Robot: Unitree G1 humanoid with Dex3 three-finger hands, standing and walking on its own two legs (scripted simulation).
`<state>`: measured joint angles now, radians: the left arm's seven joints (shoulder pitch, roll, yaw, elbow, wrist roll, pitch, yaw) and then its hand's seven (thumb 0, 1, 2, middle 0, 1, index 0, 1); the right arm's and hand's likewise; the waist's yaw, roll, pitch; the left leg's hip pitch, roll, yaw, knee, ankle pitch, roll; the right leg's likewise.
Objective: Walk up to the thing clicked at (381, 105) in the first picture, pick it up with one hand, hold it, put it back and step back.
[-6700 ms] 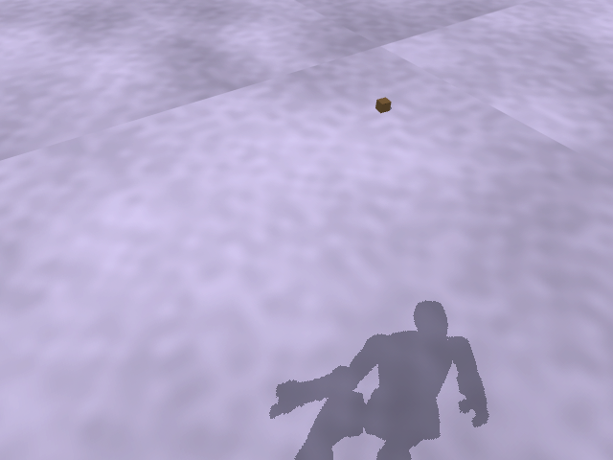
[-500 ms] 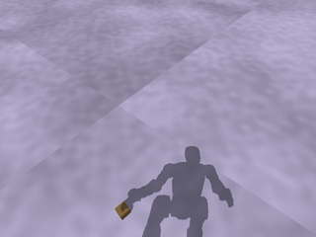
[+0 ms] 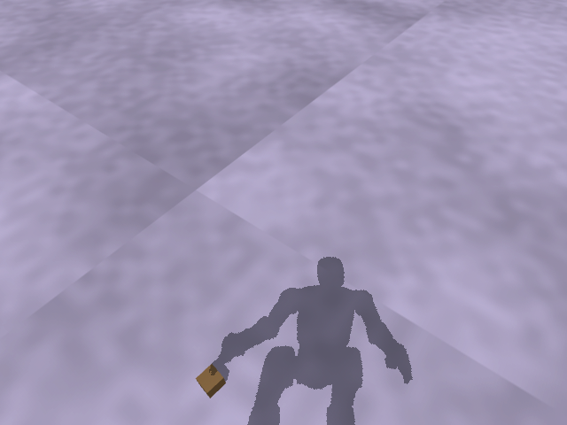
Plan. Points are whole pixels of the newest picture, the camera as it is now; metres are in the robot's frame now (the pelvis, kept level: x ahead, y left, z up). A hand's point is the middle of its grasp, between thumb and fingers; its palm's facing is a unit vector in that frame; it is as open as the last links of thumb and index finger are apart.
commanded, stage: walk up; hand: left
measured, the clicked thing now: (211, 380) +0.39 +0.26 -0.75
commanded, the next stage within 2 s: stand in 0.40 s
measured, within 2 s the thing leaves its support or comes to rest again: neither
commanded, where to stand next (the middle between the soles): +0.05 +0.01 m, yaw +2 degrees
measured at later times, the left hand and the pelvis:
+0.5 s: hand out of the picture +0.08 +0.25 -0.16, palm faces -0.01 -0.94 -0.33, open 7.4 cm; pelvis +0.00 +0.00 +0.00, yaw +0 degrees
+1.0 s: hand out of the picture +0.07 +0.25 -0.15, palm faces -0.03 -0.94 -0.35, open 7.4 cm; pelvis -0.01 +0.00 +0.00, yaw +0 degrees
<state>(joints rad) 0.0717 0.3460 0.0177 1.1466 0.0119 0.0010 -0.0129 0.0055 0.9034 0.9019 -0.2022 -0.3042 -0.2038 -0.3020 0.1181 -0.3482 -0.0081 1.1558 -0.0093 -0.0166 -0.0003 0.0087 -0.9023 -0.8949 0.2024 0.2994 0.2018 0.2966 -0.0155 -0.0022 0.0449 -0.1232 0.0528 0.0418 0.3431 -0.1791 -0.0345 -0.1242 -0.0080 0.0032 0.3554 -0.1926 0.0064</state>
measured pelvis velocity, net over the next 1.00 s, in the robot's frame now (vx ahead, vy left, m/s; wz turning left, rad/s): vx -0.01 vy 0.00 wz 0.00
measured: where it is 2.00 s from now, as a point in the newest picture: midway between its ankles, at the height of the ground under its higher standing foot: outside the picture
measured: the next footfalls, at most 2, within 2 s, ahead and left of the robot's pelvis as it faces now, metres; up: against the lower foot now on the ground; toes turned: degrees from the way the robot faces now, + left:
none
